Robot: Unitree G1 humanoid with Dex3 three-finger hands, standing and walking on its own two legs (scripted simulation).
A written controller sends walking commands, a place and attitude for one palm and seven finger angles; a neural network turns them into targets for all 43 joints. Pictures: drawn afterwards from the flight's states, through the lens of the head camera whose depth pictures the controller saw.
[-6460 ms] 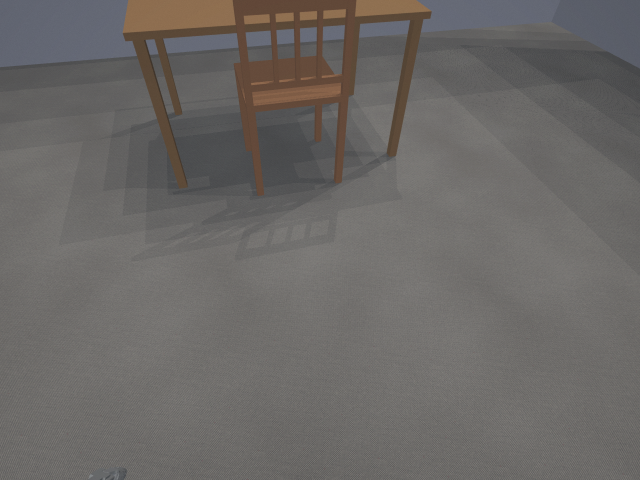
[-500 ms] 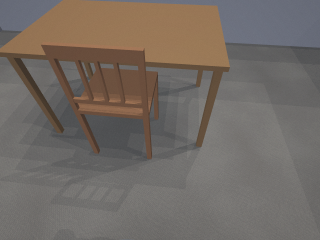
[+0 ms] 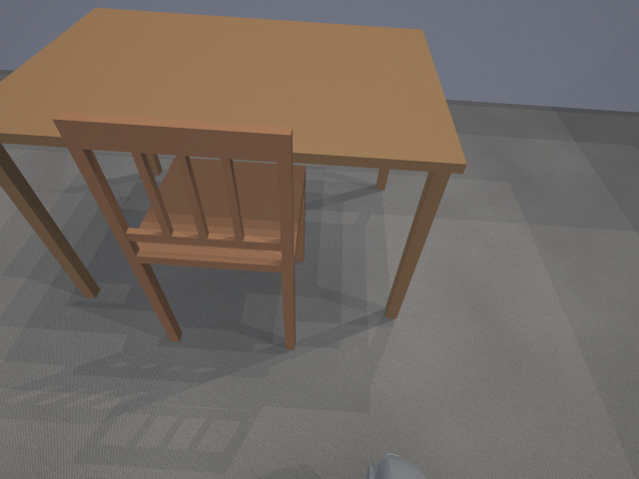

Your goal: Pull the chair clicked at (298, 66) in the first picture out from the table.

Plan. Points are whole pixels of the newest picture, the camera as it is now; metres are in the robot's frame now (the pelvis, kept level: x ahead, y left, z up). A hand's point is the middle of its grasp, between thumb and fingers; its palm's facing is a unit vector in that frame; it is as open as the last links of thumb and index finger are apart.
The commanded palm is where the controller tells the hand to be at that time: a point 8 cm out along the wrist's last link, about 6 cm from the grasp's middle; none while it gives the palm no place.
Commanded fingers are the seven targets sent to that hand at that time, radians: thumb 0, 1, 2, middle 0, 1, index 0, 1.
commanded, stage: take the last steps up to it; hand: left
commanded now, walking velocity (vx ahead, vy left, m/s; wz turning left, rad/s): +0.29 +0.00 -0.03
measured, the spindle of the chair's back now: (194, 198) +0.67 +0.30 -0.10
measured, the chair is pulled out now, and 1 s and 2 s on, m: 0.00 0.00 0.00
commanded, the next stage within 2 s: come to a stop and stand still in 0.40 s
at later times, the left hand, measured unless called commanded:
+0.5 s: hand (210, 452) +0.19 +0.17 -0.18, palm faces +0.06 -0.98 -0.20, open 7.2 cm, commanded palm none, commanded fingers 0.00 0.90 0.90 -0.20 -0.30 -0.20 -0.30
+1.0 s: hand (225, 421) +0.24 +0.15 -0.18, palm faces +0.02 -0.96 -0.28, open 7.4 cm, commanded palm none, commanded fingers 0.00 0.90 0.90 -0.20 -0.30 -0.20 -0.30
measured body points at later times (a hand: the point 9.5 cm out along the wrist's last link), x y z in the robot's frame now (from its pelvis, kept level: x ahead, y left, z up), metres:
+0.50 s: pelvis +0.17 -0.02 +0.00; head +0.18 -0.01 +0.45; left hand +0.19 +0.22 -0.16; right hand +0.23 -0.26 -0.15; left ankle +0.23 +0.10 -0.72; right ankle +0.17 -0.13 -0.74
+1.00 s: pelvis +0.20 -0.05 -0.01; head +0.23 -0.06 +0.44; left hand +0.24 +0.21 -0.16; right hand +0.27 -0.28 -0.17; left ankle +0.24 +0.10 -0.74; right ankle +0.20 -0.17 -0.75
